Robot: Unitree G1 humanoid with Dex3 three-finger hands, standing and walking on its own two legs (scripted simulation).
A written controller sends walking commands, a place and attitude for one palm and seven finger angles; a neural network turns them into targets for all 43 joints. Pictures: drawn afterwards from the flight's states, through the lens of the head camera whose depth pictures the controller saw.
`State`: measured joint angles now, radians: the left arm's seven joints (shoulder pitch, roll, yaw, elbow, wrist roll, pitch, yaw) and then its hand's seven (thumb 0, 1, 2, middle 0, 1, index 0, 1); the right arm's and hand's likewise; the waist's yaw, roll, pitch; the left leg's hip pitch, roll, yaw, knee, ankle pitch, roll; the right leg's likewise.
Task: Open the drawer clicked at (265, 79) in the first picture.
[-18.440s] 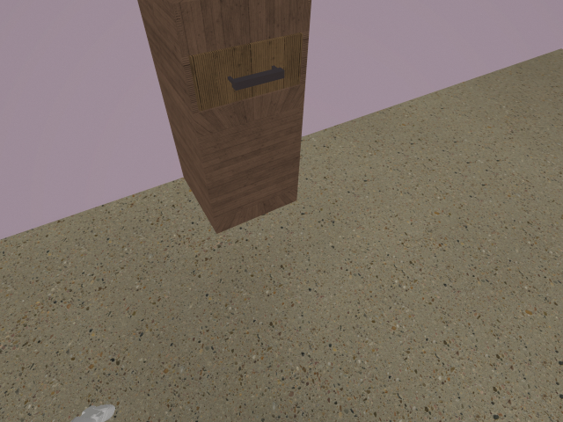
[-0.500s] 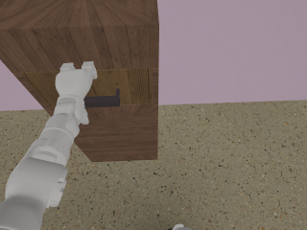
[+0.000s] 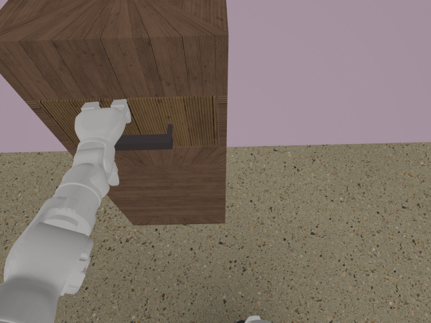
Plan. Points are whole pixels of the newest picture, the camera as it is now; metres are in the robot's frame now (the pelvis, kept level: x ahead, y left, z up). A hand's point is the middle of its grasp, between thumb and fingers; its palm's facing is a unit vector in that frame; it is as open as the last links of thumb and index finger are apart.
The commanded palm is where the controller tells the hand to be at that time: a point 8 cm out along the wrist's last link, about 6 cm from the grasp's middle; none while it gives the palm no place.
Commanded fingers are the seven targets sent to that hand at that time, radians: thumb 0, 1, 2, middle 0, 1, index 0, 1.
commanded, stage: move the hooked fingers above the handle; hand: left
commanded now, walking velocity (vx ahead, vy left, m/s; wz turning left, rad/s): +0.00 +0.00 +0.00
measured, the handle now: (135, 135) +0.53 +0.19 -0.03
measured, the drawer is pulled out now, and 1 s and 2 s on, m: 0.00 0.00 0.00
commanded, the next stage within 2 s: lift the fingers back up to retry in 1.32 s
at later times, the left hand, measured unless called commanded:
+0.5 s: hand (109, 134) +0.47 +0.22 +0.05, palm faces -0.05 +0.00 -1.00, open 13.5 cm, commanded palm +0.44 +0.20 +0.09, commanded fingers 0.00 -0.50 0.30 -0.30 -1.20 -0.30 -1.20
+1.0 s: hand (142, 120) +0.49 +0.15 +0.07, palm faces +0.14 +0.01 -0.99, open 13.3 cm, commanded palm +0.45 +0.21 +0.09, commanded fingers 0.00 -0.50 0.30 -0.30 -1.20 -0.30 -1.20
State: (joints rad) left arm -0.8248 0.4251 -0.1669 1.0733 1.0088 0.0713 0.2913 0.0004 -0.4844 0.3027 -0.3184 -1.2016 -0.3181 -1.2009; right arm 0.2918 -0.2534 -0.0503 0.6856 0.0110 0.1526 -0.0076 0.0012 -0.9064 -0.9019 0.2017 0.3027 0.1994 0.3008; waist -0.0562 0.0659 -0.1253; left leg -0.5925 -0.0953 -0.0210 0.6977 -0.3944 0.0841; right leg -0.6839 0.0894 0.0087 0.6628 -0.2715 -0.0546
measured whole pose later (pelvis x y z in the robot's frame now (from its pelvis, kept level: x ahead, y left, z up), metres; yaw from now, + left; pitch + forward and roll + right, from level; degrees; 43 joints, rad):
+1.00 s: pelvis -0.01 +0.00 -0.01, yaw -2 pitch +17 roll +0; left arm -0.89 0.34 -0.13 1.06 1.06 0.09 0.46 0.00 -0.48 0.30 -0.43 -1.30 -0.37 -1.33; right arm 0.23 -0.24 0.01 0.71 0.02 0.22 -0.02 0.00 -0.91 -0.90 0.20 0.30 0.20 0.30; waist -0.08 0.07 -0.14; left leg -0.64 -0.09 0.03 0.73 -0.39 0.09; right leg -0.75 0.10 0.05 0.71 -0.26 -0.05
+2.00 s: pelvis -0.03 -0.01 -0.01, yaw -1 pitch +18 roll +0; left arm -0.80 0.50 -0.07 1.01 1.07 -0.18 0.26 0.00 -0.49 0.30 -0.33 -1.21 -0.31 -1.21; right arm 0.33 -0.27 -0.03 0.62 0.01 0.10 -0.06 0.00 -0.90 -0.90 0.20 0.30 0.20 0.30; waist -0.10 0.04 -0.11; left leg -0.70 -0.08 0.00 0.78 -0.39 0.07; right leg -0.79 0.10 0.01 0.73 -0.25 -0.06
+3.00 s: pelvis +0.00 +0.01 +0.00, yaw -1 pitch +17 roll -1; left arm -0.79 0.36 -0.10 0.97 1.06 -0.10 0.28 0.00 -0.49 0.30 -0.33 -1.20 -0.32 -1.20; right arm 0.31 -0.24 -0.04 0.67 -0.01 0.15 -0.02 0.00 -0.90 -0.90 0.20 0.30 0.20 0.30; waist -0.09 0.05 -0.15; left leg -0.59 -0.09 0.00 0.72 -0.42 0.09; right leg -0.69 0.10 0.02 0.68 -0.28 -0.05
